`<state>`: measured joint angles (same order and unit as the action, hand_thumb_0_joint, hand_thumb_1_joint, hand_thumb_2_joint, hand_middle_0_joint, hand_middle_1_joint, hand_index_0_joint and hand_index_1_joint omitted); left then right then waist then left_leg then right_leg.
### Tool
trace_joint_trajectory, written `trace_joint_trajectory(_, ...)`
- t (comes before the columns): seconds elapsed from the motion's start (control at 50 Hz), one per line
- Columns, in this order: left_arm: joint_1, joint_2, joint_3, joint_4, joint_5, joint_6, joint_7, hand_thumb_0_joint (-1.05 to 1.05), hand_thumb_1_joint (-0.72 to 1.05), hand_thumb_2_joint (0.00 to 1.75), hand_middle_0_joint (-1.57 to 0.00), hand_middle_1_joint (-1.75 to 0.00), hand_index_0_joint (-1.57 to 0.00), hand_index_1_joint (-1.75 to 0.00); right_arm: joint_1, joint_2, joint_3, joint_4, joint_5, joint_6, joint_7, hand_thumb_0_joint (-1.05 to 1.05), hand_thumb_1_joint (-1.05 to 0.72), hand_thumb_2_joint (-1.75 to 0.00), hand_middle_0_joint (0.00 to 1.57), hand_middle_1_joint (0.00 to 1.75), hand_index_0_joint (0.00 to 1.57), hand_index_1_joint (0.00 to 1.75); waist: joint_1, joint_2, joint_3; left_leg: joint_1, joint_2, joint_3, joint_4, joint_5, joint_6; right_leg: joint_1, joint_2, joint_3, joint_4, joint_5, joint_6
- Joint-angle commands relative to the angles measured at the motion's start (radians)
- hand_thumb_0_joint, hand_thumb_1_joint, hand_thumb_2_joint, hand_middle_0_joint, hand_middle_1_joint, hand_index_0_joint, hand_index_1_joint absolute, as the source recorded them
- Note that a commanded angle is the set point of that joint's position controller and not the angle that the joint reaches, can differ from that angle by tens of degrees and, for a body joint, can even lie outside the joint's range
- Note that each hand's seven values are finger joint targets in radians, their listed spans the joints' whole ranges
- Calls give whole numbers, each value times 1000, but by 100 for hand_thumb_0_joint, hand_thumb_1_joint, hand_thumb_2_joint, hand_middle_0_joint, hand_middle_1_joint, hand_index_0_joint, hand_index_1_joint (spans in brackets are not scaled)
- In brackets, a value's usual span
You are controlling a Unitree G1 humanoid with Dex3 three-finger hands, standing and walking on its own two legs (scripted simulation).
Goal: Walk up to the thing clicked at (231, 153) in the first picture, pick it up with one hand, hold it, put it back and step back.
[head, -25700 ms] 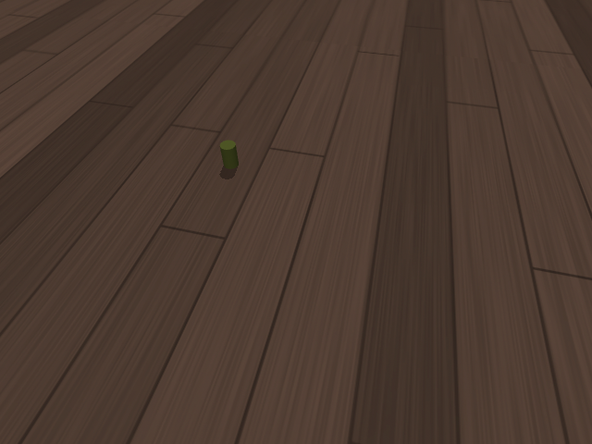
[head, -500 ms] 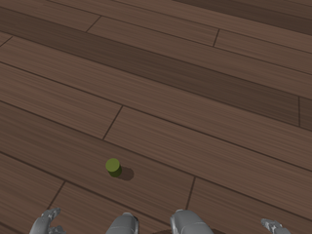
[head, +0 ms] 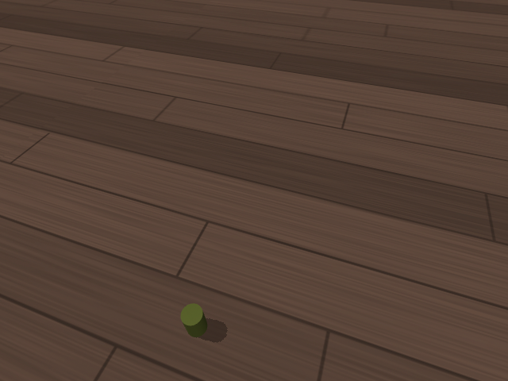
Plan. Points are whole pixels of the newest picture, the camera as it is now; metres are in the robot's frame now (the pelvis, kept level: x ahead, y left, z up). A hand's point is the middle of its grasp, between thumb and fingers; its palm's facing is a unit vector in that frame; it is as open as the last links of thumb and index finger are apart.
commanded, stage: walk up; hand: left
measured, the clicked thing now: (194, 320) +0.47 +0.25 -0.70
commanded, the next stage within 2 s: none
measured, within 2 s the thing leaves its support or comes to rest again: neither
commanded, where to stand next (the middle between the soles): +0.10 +0.01 m, yaw +1 degrees
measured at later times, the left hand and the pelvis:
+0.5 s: hand out of the picture +0.10 +0.29 -0.15, palm faces -0.01 -0.93 -0.37, open 7.3 cm; pelvis +0.05 +0.02 +0.00, yaw +1 degrees
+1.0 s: hand out of the picture +0.10 +0.26 -0.13, palm faces +0.06 -0.88 -0.46, open 7.3 cm; pelvis +0.01 -0.01 -0.01, yaw +4 degrees
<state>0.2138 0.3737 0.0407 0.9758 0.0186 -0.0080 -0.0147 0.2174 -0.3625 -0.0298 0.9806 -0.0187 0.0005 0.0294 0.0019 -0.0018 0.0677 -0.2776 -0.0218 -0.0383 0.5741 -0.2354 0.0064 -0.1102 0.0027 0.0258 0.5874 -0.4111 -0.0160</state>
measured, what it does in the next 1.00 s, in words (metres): steps on the spot: right foot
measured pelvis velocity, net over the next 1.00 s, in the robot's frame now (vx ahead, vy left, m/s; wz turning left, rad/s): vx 0.01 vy -0.01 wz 0.07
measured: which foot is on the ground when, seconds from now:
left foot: down 0.00-0.78, up 0.80-1.00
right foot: down 0.00-0.44, up 0.46-0.74, down 0.76-1.00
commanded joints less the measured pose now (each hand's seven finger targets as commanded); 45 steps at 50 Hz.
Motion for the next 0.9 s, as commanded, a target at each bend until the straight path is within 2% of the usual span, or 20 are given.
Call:
trace_joint_trajectory(0.0, -81, 231, 49, -81, -1, -25, 10, 0, 90, 90, -20, -30, -20, -30, -51, -228, -52, -69, -3, -48, -14, 0, -90, -90, 20, 30, 20, 30, -8, -22, 45, 58, 70, -129, -132, -134, 61, -216, -103, 129, -186, -86, -80)
trace_joint_trajectory(0.08, -10, 188, 35, -50, -9, -30, 21, 0, 90, 90, -20, -30, -20, -30, -38, -271, -53, -65, 4, -63, -20, 0, -90, -90, 20, 30, 20, 30, 21, 114, -63, 152, 266, -371, -213, 132, 181, -178, -10, 13, -14, 10, -29)
trace_joint_trajectory(0.16, 12, 233, 42, -25, -7, -45, 27, 0, 90, 90, -20, -30, -20, -30, -92, -212, -41, -76, 14, -51, -26, 0, -90, -90, 20, 30, 20, 30, 35, 58, -114, 41, 109, -96, -31, 343, 77, 41, -89, 109, -176, 320, -65)
trace_joint_trajectory(0.22, -22, 263, 46, -38, -12, -40, 29, 0, 90, 90, -20, -30, -20, -30, -95, -204, -41, -68, 11, -52, -32, 0, -90, -90, 20, 30, 20, 30, 20, 29, -119, -8, 58, -13, 8, 300, 40, 102, -160, 136, -114, 520, -110)
trace_joint_trajectory(0.26, 61, 293, 60, -45, -13, -49, 19, 0, 90, 90, -20, -30, -20, -30, -99, -225, -61, -108, 3, -62, -13, 0, -90, -90, 20, 30, 20, 30, 46, -38, -108, -106, 31, 17, 99, 136, 75, 165, -178, 172, -107, 386, -143)
trace_joint_trajectory(0.32, 50, 317, 73, -73, 0, -52, 12, 0, 90, 90, -20, -30, -20, -30, -137, -197, -57, -144, -5, -63, -5, 0, -90, -90, 20, 30, 20, 30, 49, -141, 28, -245, 20, 66, 66, -250, 56, 138, -298, 276, -179, 436, -212)
trace_joint_trajectory(0.36, -8, 310, 66, -103, -4, -50, 7, 0, 90, 90, -20, -30, -20, -30, -58, -194, -65, -130, -3, -74, -2, 0, -90, -90, 20, 30, 20, 30, -8, -127, 55, -77, 9, 84, -68, -165, 65, 5, -242, 184, -101, 503, -173)
trace_joint_trajectory(0.38, -63, 281, 55, -132, -11, -50, 8, 0, 90, 90, -20, -30, -20, -30, 58, -221, -80, -97, -3, -82, -6, 0, -90, -90, 20, 30, 20, 30, -77, -65, -8, 170, 13, 43, -133, 5, 93, -122, -151, 78, 79, 606, -108)
trace_joint_trajectory(0.4, -80, 212, 41, -157, -23, -54, 8, 0, 90, 90, -20, -30, -20, -30, 186, -311, -113, -77, -12, -92, -13, 0, -90, -90, 20, 30, 20, 30, -131, 137, -85, 417, 189, -273, -177, 186, 171, -353, -10, -21, 417, 488, -26)
trace_joint_trajectory(0.42, -72, 181, 44, -161, -27, -54, 19, 0, 90, 90, -20, -30, -20, -30, 251, -366, -127, -82, -9, -96, -16, 0, -90, -90, 20, 30, 20, 30, -131, 195, -94, 521, 399, -554, -231, 434, 298, -528, 87, -11, 550, -129, -5)
trace_joint_trajectory(0.44, -61, 225, 44, -161, -18, -45, 29, 0, 90, 90, -20, -30, -20, -30, 225, -356, -126, -89, 8, -94, -20, 0, -90, -90, 20, 30, 20, 30, -106, 101, -84, 497, 458, -558, -212, 529, 359, -541, 21, 63, 592, -215, -23)
trace_joint_trajectory(0.5, 14, 220, 41, -146, -29, -37, 9, 0, 90, 90, -20, -30, -20, -30, 68, -274, -99, -152, 15, -88, -32, 0, -90, -90, 20, 30, 20, 30, -15, 34, 13, 210, 312, -238, -240, 375, 242, -407, -60, 111, 500, -71, -33)
trace_joint_trajectory(0.54, 74, 206, 44, -120, -28, -24, -2, 0, 90, 90, -20, -30, -20, -30, -4, -253, -81, -169, 17, -82, -37, 0, -90, -90, 20, 30, 20, 30, 22, 71, 29, 91, 235, -100, -219, 437, 194, -314, -54, 43, 382, 14, -11)
trace_joint_trajectory(0.64, 45, 179, 45, -115, -38, -20, 31, 0, 90, 90, -20, -30, -20, -30, -46, -239, -68, -182, 18, -27, -37, 0, -90, -90, 20, 30, 20, 30, 3, 221, -21, 16, 193, -39, -98, 636, 172, -154, -29, -65, 137, 180, 17)
trace_joint_trajectory(0.72, 108, 253, 83, -86, -20, -4, 52, 0, 90, 90, -20, -30, -20, -30, -108, -197, -69, -223, 34, 45, -34, 0, -90, -90, 20, 30, 20, 30, 53, 105, -63, -139, 89, -56, 103, 145, 85, 3, -42, -35, -14, 348, -7)
trace_joint_trajectory(0.74, 101, 296, 94, -106, -10, -9, 55, 0, 90, 90, -20, -30, -20, -30, -58, -166, -63, -218, 38, 53, -36, 0, -90, -90, 20, 30, 20, 30, 51, -68, -75, -159, -11, -15, 279, 3, 44, -11, -195, 133, -133, 537, -58)
trace_joint_trajectory(0.76, 67, 339, 95, -142, -5, -14, 56, 0, 90, 90, -20, -30, -20, -30, 14, -142, -58, -205, 37, 67, -43, 0, -90, -90, 20, 30, 20, 30, 25, -226, -86, -163, -115, -36, 534, -407, 6, -89, -420, 429, -256, 700, -165)
trace_joint_trajectory(0.78, -11, 351, 91, -174, -4, -10, 62, 0, 90, 90, -20, -30, -20, -30, 53, -200, -81, -189, 25, 89, -55, 0, -90, -90, 20, 30, 20, 30, 5, -151, -77, -112, -79, -138, 704, -447, 10, -213, -459, 464, -255, 589, -252)
trace_joint_trajectory(0.8, -25, 346, 96, -186, 3, -9, 66, 0, 90, 90, -20, -30, -20, -30, 72, -227, -95, -184, 23, 95, -57, 0, -90, -90, 20, 30, 20, 30, 2, -164, -65, -117, -61, -148, 759, -415, 11, -245, -438, 477, -248, 484, -262)
trace_joint_trajectory(0.88, -95, 279, 104, -204, 8, -1, 72, 0, 90, 90, -20, -30, -20, -30, 124, -252, -114, -153, 18, 87, -37, 0, -90, -90, 20, 30, 20, 30, -14, -164, -130, -167, -58, -135, 819, -223, -22, -203, -271, 233, -249, -32, -160)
